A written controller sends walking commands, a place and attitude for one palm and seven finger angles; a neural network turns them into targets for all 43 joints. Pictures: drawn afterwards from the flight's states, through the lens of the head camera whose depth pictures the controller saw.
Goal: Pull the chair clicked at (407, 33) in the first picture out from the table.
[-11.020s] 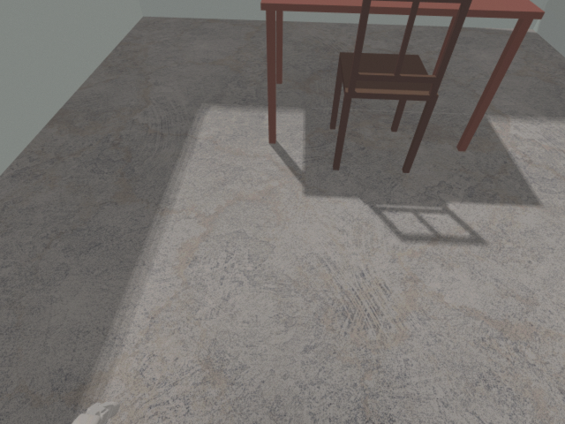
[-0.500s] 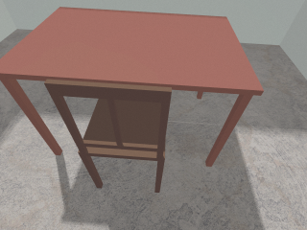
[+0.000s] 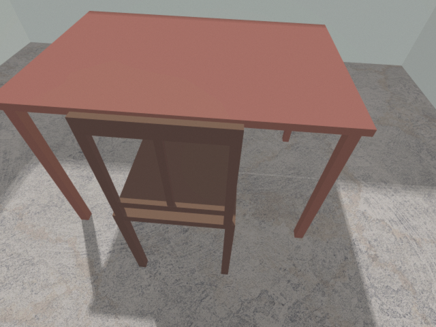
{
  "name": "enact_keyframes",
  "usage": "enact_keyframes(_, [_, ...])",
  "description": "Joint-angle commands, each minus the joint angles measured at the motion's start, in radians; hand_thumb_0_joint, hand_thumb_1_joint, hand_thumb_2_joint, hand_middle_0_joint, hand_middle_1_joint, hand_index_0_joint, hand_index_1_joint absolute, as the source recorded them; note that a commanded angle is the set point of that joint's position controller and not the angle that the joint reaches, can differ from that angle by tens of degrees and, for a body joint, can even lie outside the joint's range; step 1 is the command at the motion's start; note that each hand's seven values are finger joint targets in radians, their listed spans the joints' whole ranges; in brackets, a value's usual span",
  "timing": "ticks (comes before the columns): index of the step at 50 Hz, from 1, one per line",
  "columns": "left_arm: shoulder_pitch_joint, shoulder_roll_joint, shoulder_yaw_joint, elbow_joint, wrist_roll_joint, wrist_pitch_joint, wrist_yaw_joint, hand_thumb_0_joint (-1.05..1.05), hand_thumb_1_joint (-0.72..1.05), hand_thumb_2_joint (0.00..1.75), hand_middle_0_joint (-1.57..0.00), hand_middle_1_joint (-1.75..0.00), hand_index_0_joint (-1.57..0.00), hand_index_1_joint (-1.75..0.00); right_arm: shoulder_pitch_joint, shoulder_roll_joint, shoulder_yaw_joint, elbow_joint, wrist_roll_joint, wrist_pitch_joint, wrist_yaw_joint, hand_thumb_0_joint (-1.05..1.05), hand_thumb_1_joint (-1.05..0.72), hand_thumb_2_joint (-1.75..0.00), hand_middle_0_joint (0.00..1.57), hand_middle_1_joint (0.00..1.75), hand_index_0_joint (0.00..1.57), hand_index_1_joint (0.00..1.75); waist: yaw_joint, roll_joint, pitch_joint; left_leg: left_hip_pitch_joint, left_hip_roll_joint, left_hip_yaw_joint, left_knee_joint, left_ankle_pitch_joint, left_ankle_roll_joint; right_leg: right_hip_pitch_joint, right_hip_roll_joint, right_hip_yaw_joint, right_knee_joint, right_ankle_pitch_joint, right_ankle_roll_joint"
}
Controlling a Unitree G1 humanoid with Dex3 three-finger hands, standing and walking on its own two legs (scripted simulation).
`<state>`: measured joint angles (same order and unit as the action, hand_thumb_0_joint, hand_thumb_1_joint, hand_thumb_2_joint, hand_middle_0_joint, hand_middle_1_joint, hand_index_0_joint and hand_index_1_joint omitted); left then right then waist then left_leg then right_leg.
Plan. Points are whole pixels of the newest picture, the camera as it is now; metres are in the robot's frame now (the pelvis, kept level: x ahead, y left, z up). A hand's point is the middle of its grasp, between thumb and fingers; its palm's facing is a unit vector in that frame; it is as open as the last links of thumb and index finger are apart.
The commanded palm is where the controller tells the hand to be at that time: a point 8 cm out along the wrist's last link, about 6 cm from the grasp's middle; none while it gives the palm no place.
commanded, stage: shuffle to correct the standing spot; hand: left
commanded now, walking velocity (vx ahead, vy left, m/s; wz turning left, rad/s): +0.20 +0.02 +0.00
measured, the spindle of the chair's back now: (165, 175) +0.50 +0.18 -0.09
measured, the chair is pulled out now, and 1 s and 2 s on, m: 0.00 0.00 0.00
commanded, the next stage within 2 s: come to a stop and stand still in 0.08 s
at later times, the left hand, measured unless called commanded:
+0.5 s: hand out of the picture +0.09 +0.20 -0.18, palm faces +0.06 -0.97 -0.23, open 7.3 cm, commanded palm none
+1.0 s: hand out of the picture +0.04 +0.18 -0.17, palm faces +0.06 -0.98 -0.20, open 7.3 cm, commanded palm none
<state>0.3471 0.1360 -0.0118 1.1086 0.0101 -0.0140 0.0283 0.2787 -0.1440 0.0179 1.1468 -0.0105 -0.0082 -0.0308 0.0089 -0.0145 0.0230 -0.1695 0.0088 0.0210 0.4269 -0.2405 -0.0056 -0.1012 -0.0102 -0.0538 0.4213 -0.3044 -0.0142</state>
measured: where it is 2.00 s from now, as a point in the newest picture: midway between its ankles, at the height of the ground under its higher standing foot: outside the picture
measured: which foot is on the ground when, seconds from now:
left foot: down 0.00-1.00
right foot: down 0.00-0.24, up 0.26-0.42, down 0.44-1.00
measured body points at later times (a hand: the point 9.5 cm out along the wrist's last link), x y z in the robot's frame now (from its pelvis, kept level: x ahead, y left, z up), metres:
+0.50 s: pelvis +0.07 +0.01 -0.01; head +0.10 +0.00 +0.44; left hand +0.09 +0.25 -0.16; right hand +0.03 -0.19 -0.17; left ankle -0.01 +0.12 -0.74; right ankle +0.08 -0.10 -0.74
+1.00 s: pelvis +0.03 +0.00 +0.00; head +0.04 +0.00 +0.45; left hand +0.04 +0.23 -0.16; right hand +0.05 -0.22 -0.16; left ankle -0.01 +0.12 -0.74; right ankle +0.08 -0.10 -0.74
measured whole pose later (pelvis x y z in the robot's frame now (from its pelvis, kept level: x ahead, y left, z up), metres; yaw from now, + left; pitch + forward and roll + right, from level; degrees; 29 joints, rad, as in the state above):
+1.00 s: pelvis +0.03 +0.00 +0.00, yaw +1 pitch -1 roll +1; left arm 0.26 0.18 0.01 1.05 0.01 0.01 0.02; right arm 0.26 -0.16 0.00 1.08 -0.02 0.00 -0.03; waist 0.01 -0.02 0.04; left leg -0.11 0.01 0.04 0.40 -0.27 0.00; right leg -0.26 -0.01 -0.05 0.43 -0.14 -0.03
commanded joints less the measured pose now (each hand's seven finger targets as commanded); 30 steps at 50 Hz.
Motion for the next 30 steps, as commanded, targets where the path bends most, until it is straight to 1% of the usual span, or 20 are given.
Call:
enact_keyframes(1, [0.108, 0.116, 0.038, -0.017, 0.008, -0.003, 0.002, 0.0, 0.9, 0.9, -0.2, -0.3, -0.2, -0.3, 0.046, -0.084, -0.019, -0.039, -0.005, -0.005, 0.006, 0.0, -0.9, -0.9, 0.2, 0.3, 0.2, 0.3, 0.015, -0.064, 0.13, -0.127, 0.017, -0.018, 0.012, -0.132, 0.038, -0.099, -0.119, 0.142, -0.147, -0.23, -0.055])
enact_keyframes(4, [0.136, 0.141, 0.054, -0.022, 0.009, 0.0, 0.001, 0.0, 0.9, 0.9, -0.2, -0.3, -0.2, -0.3, 0.036, -0.067, -0.023, -0.06, -0.008, -0.005, 0.01, 0.0, -0.9, -0.9, 0.2, 0.3, 0.2, 0.3, 0.025, -0.131, 0.177, -0.222, -0.002, 0.042, 0.15, -0.152, 0.035, -0.089, -0.19, 0.224, -0.204, -0.305, -0.106])
enact_keyframes(6, [0.135, 0.142, 0.061, -0.027, 0.01, -0.007, 0.002, 0.0, 0.9, 0.9, -0.2, -0.3, -0.2, -0.3, 0.044, -0.06, -0.025, -0.072, -0.011, -0.012, 0.011, 0.0, -0.9, -0.9, 0.2, 0.3, 0.2, 0.3, 0.015, -0.133, 0.179, -0.223, 0.01, 0.054, 0.194, -0.139, 0.034, -0.1, -0.231, 0.248, -0.194, -0.213, -0.136])
enact_keyframes(8, [0.116, 0.133, 0.063, -0.033, 0.012, -0.013, -0.001, 0.0, 0.9, 0.9, -0.2, -0.3, -0.2, -0.3, 0.091, -0.053, -0.024, -0.064, -0.009, -0.025, 0.01, 0.0, -0.9, -0.9, 0.2, 0.3, 0.2, 0.3, -0.011, -0.076, 0.153, -0.126, 0.016, 0.063, 0.105, -0.103, 0.04, -0.127, -0.201, 0.171, -0.097, -0.052, -0.128])
enact_keyframes(9, [0.097, 0.118, 0.06, -0.04, 0.013, -0.011, -0.005, 0.0, 0.9, 0.9, -0.2, -0.3, -0.2, -0.3, 0.142, -0.06, -0.025, -0.045, -0.007, -0.032, 0.009, 0.0, -0.9, -0.9, 0.2, 0.3, 0.2, 0.3, -0.031, -0.007, 0.161, -0.057, 0.028, 0.037, 0.053, -0.029, 0.054, -0.172, -0.136, 0.09, -0.006, -0.011, -0.101])
enact_keyframes(10, [0.088, 0.083, 0.052, -0.046, 0.011, -0.013, -0.008, 0.0, 0.9, 0.9, -0.2, -0.3, -0.2, -0.3, 0.215, -0.098, -0.03, -0.02, -0.009, -0.041, 0.003, 0.0, -0.9, -0.9, 0.2, 0.3, 0.2, 0.3, -0.053, 0.135, 0.119, 0.048, 0.099, -0.078, 0.007, 0.164, 0.086, -0.228, -0.058, 0.008, 0.161, 0.068, -0.065])
enact_keyframes(11, [0.065, 0.056, 0.043, -0.057, 0.011, -0.017, -0.004, 0.0, 0.9, 0.9, -0.2, -0.3, -0.2, -0.3, 0.305, -0.143, -0.035, 0.01, -0.014, -0.046, -0.009, 0.0, -0.9, -0.9, 0.2, 0.3, 0.2, 0.3, -0.073, 0.293, 0.059, 0.149, 0.222, -0.239, -0.042, 0.469, 0.156, -0.301, 0.001, -0.074, 0.34, -0.03, -0.026])
enact_keyframes(12, [0.018, 0.058, 0.038, -0.077, 0.007, -0.017, 0.005, 0.0, 0.9, 0.9, -0.2, -0.3, -0.2, -0.3, 0.341, -0.136, -0.027, 0.023, -0.014, -0.044, -0.024, 0.0, -0.9, -0.9, 0.2, 0.3, 0.2, 0.3, -0.083, 0.321, 0.066, 0.222, 0.291, -0.324, -0.061, 0.871, 0.224, -0.416, 0.015, -0.035, 0.479, -0.28, -0.016])
enact_keyframes(13, [0.008, 0.068, 0.041, -0.078, 0.005, -0.015, 0.012, 0.0, 0.9, 0.9, -0.2, -0.3, -0.2, -0.3, 0.322, -0.118, -0.013, 0.022, -0.014, -0.043, -0.035, 0.0, -0.9, -0.9, 0.2, 0.3, 0.2, 0.3, -0.066, 0.255, 0.05, 0.245, 0.313, -0.303, -0.017, 1.125, 0.25, -0.429, -0.02, 0.027, 0.524, -0.334, -0.021])
enact_keyframes(14, [0.0, 0.055, 0.039, -0.077, -0.001, -0.013, 0.015, 0.0, 0.9, 0.9, -0.2, -0.3, -0.2, -0.3, 0.276, -0.098, -0.007, 0.007, -0.01, -0.044, -0.04, 0.0, -0.9, -0.9, 0.2, 0.3, 0.2, 0.3, -0.049, 0.181, 0.073, 0.173, 0.316, -0.262, -0.007, 1.198, 0.246, -0.38, -0.043, 0.047, 0.48, -0.323, -0.018])
enact_keyframes(16, [0.013, 0.038, 0.039, -0.064, -0.005, -0.006, 0.014, 0.0, 0.9, 0.9, -0.2, -0.3, -0.2, -0.3, 0.19, -0.111, -0.01, -0.018, -0.011, -0.038, -0.042, 0.0, -0.9, -0.9, 0.2, 0.3, 0.2, 0.3, -0.022, 0.155, 0.055, 0.18, 0.253, -0.186, 0.007, 1.172, 0.191, -0.314, -0.053, 0.033, 0.308, -0.213, -0.005])
enact_keyframes(19, [0.075, 0.066, 0.05, -0.05, -0.007, -0.003, 0.008, 0.0, 0.9, 0.9, -0.2, -0.3, -0.2, -0.3, 0.114, -0.126, -0.025, -0.045, 0.006, -0.032, -0.042, 0.0, -0.9, -0.9, 0.2, 0.3, 0.2, 0.3, 0.022, 0.099, -0.008, 0.137, 0.181, -0.108, 0.041, 0.942, 0.107, -0.136, -0.033, -0.004, 0.048, 0.122, 0.008])
enact_keyframes(20, [0.098, 0.086, 0.055, -0.047, -0.003, -0.006, 0.009, 0.0, 0.9, 0.9, -0.2, -0.3, -0.2, -0.3, 0.109, -0.124, -0.032, -0.057, 0.011, -0.031, -0.04, 0.0, -0.9, -0.9, 0.2, 0.3, 0.2, 0.3, 0.029, 0.062, -0.036, 0.087, 0.151, -0.09, 0.07, 0.805, 0.073, -0.061, -0.046, 0.017, 0.003, 0.309, 0.005])
enact_keyframes(21, [0.105, 0.118, 0.062, -0.05, -0.001, -0.008, 0.011, 0.0, 0.9, 0.9, -0.2, -0.3, -0.2, -0.3, 0.11, -0.108, -0.039, -0.068, 0.013, -0.03, -0.037, 0.0, -0.9, -0.9, 0.2, 0.3, 0.2, 0.3, 0.025, 0.005, -0.056, 0.0, 0.109, -0.067, 0.08, 0.587, 0.042, 0.02, -0.098, 0.091, 0.054, 0.585, -0.017])
enact_keyframes(22, [0.092, 0.138, 0.061, -0.057, -0.001, -0.009, 0.011, 0.0, 0.9, 0.9, -0.2, -0.3, -0.2, -0.3, 0.12, -0.092, -0.045, -0.072, 0.015, -0.023, -0.034, 0.0, -0.9, -0.9, 0.2, 0.3, 0.2, 0.3, 0.016, -0.042, -0.074, -0.054, 0.07, -0.047, 0.07, 0.347, 0.022, 0.05, -0.171, 0.143, 0.11, 0.785, -0.061])
enact_keyframes(23, [0.059, 0.145, 0.058, -0.063, -0.002, -0.005, 0.009, 0.0, 0.9, 0.9, -0.2, -0.3, -0.2, -0.3, 0.133, -0.073, -0.049, -0.066, 0.014, -0.016, -0.03, 0.0, -0.9, -0.9, 0.2, 0.3, 0.2, 0.3, 0.0, -0.038, -0.06, -0.071, 0.045, -0.04, 0.051, 0.19, 0.015, 0.026, -0.214, 0.15, 0.125, 0.819, -0.09])
enact_keyframes(25, [0.024, 0.142, 0.061, -0.079, -0.001, -0.001, 0.013, 0.0, 0.9, 0.9, -0.2, -0.3, -0.2, -0.3, 0.132, -0.049, -0.053, -0.058, 0.01, 0.001, -0.03, 0.0, -0.9, -0.9, 0.2, 0.3, 0.2, 0.3, -0.006, -0.122, -0.031, -0.067, 0.039, -0.023, 0.094, 0.155, 0.008, -0.002, -0.214, 0.156, 0.12, 0.878, -0.106])
enact_keyframes(27, [0.006, 0.148, 0.063, -0.087, 0.0, -0.001, 0.019, 0.0, 0.9, 0.9, -0.2, -0.3, -0.2, -0.3, 0.141, -0.042, -0.055, -0.058, 0.011, 0.003, -0.027, 0.0, -0.9, -0.9, 0.2, 0.3, 0.2, 0.3, -0.006, -0.135, -0.066, -0.05, 0.035, -0.015, 0.103, 0.155, 0.003, 0.009, -0.224, 0.156, 0.122, 0.912, -0.114])
enact_keyframes(28, [-0.011, 0.15, 0.064, -0.095, 0.0, 0.002, 0.021, 0.0, 0.9, 0.9, -0.2, -0.3, -0.2, -0.3, 0.135, -0.045, -0.056, -0.06, 0.011, 0.005, -0.025, 0.0, -0.9, -0.9, 0.2, 0.3, 0.2, 0.3, -0.007, -0.128, -0.074, -0.035, 0.039, -0.013, 0.091, 0.159, 0.002, -0.001, -0.219, 0.154, 0.12, 0.865, -0.112])
enact_keyframes(30, [-0.041, 0.153, 0.064, -0.111, -0.001, 0.006, 0.022, 0.0, 0.9, 0.9, -0.2, -0.3, -0.2, -0.3, 0.114, -0.053, -0.057, -0.065, 0.007, 0.006, -0.022, 0.0, -0.9, -0.9, 0.2, 0.3, 0.2, 0.3, -0.007, -0.055, -0.079, -0.007, 0.051, -0.023, 0.058, 0.228, 0.004, -0.028, -0.193, 0.151, 0.122, 0.736, -0.097])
